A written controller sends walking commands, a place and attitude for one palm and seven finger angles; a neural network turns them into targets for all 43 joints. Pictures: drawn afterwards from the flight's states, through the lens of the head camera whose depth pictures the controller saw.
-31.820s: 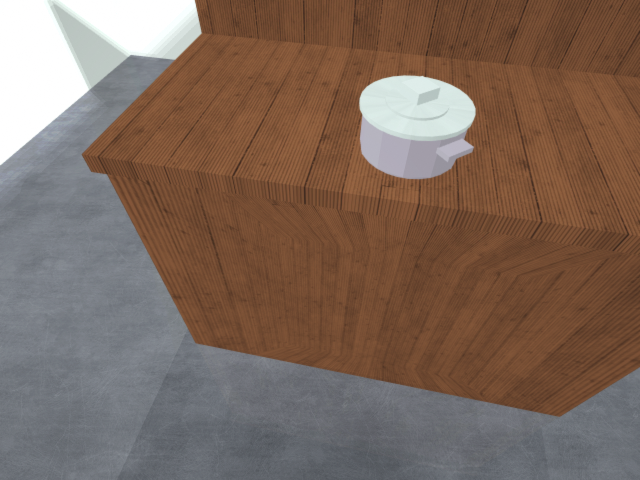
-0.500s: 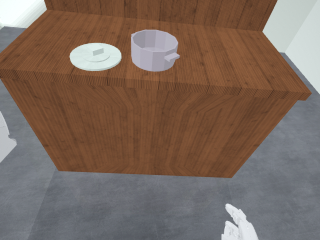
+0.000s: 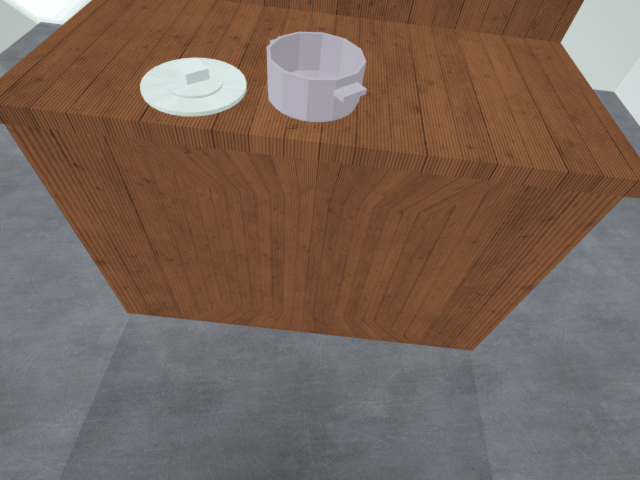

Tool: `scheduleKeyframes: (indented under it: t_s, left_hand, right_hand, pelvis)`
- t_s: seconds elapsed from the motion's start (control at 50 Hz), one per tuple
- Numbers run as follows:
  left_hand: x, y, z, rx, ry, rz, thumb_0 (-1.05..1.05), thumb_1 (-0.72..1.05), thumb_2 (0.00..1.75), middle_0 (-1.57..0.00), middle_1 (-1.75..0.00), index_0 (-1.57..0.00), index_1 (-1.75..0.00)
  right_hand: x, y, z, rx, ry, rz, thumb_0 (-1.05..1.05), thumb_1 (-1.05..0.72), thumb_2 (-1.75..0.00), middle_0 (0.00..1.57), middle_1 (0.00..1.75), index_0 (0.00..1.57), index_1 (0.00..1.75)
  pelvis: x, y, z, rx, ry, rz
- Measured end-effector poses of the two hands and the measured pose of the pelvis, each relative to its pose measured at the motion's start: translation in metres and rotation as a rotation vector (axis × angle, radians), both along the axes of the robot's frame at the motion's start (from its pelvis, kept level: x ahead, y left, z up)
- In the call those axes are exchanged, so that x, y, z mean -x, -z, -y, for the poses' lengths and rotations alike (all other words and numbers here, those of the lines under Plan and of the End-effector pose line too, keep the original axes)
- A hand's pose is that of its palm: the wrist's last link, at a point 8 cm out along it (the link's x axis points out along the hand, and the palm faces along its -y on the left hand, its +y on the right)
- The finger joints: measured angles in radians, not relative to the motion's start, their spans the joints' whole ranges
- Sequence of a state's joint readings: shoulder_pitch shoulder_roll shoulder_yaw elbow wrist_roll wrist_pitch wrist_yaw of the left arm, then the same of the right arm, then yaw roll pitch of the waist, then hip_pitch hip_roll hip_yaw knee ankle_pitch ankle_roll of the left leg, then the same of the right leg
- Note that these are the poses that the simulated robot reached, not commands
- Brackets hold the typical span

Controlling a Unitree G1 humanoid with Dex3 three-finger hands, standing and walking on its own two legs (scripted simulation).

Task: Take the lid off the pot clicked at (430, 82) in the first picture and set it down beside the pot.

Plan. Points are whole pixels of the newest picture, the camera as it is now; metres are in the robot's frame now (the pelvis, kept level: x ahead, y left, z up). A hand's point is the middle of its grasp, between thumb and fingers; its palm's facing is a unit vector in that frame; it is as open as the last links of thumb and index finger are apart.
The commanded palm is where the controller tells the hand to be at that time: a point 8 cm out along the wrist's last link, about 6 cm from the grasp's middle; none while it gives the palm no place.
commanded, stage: stop stepping back and stand still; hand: left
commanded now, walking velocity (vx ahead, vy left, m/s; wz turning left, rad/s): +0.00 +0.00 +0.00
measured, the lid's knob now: (192, 71) +0.75 +0.27 +0.09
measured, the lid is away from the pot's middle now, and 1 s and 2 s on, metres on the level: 0.22 0.22 0.22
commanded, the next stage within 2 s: let the arm hang, fingers relaxed in 0.18 s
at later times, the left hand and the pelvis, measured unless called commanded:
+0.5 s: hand out of the picture +0.05 +0.18 -0.16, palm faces +0.03 -0.98 -0.22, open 7.3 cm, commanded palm none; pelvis +0.02 +0.01 +0.01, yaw -2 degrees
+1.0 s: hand out of the picture +0.07 +0.18 -0.16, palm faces +0.03 -0.98 -0.21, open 7.3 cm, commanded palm none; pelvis +0.05 +0.01 +0.01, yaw -2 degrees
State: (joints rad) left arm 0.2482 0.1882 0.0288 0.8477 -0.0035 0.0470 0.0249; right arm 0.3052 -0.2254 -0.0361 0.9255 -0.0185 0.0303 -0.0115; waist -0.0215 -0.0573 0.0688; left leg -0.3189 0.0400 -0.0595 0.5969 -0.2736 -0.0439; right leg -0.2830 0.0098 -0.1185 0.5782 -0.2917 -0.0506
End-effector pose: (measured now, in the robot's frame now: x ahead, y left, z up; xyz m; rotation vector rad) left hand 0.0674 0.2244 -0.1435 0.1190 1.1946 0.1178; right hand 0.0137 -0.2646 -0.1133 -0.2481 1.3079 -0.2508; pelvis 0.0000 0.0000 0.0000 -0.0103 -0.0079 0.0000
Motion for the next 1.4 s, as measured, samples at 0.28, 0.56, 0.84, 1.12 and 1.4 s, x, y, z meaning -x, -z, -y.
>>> scheduleKeyframes:
  t_s: [0.28, 0.56, 0.84, 1.12, 1.4]
  left_hand:
    - [0.062, -0.019, -0.029, -0.117, -0.042, -0.230, 0.00, 0.93, 0.90, -0.20, -0.30, -0.20, -0.29]
    - [0.019, -0.012, -0.009, -0.056, -0.036, -0.161, 0.02, 0.95, 0.90, -0.20, -0.30, -0.20, -0.29]
    - [0.012, -0.010, -0.008, -0.045, -0.044, -0.204, 0.01, 0.93, 0.90, -0.20, -0.30, -0.20, -0.29]
    - [-0.004, -0.011, -0.007, -0.055, -0.038, -0.196, 0.01, 0.93, 0.90, -0.20, -0.30, -0.20, -0.29]
    - [-0.016, -0.012, -0.008, -0.060, -0.031, -0.172, 0.01, 0.93, 0.90, -0.20, -0.30, -0.20, -0.29]
  right_hand:
    - [0.067, 0.028, -0.062, -0.193, 0.108, -0.186, 0.01, -0.91, -0.90, 0.20, 0.29, 0.20, 0.30]
    - [0.026, 0.028, -0.086, -0.216, 0.115, -0.122, 0.01, -0.91, -0.90, 0.20, 0.29, 0.20, 0.30]
    - [-0.007, 0.024, -0.066, -0.156, 0.102, -0.098, 0.00, -0.91, -0.90, 0.20, 0.29, 0.20, 0.30]
    - [-0.022, 0.026, -0.063, -0.156, 0.107, -0.099, 0.01, -0.91, -0.90, 0.20, 0.29, 0.20, 0.30]
    - [-0.019, 0.026, -0.066, -0.165, 0.120, -0.109, 0.01, -0.91, -0.90, 0.20, 0.29, 0.20, 0.30]
  pelvis:
    - [-0.009, -0.007, -0.004, 0.007, 0.010, 0.004]
    - [-0.025, -0.010, -0.010, -0.002, 0.028, -0.003]
    - [-0.044, -0.010, -0.012, -0.004, 0.030, -0.008]
    - [-0.059, -0.010, -0.009, -0.007, 0.035, -0.002]
    - [-0.062, -0.011, -0.008, -0.007, 0.038, 0.004]
